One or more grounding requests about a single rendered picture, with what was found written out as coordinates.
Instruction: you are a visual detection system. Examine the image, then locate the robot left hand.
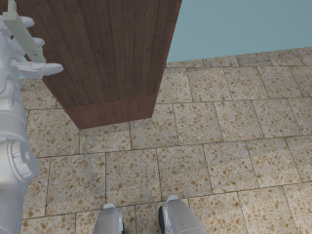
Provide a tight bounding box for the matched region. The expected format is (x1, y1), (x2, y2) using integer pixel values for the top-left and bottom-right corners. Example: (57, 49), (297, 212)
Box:
(0, 15), (63, 80)

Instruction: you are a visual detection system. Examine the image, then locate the cupboard door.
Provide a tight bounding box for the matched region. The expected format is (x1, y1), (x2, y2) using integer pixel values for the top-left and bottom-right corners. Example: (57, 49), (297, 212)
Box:
(0, 0), (177, 109)

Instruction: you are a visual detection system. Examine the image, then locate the robot thigh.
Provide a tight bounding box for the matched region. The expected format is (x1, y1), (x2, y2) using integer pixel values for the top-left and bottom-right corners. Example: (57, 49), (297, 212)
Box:
(162, 199), (207, 234)
(92, 207), (124, 234)

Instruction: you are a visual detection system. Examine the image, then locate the handle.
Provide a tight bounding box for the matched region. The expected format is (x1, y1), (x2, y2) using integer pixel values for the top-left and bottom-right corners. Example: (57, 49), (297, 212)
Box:
(2, 0), (47, 63)

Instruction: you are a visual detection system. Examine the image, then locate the left robot upper arm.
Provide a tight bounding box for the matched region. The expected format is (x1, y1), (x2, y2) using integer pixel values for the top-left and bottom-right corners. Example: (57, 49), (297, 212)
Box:
(0, 139), (40, 234)

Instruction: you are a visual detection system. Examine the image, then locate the left robot forearm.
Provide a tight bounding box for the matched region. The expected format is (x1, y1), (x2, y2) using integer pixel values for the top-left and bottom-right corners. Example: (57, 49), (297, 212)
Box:
(0, 69), (28, 144)

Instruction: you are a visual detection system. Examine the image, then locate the robot left thigh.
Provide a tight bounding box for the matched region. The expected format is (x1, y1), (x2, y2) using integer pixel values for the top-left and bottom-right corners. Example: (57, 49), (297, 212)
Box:
(92, 207), (124, 234)

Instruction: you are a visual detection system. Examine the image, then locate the robot right thigh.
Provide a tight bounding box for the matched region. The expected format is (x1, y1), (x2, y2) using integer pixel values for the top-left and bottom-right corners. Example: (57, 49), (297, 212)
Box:
(162, 199), (207, 234)

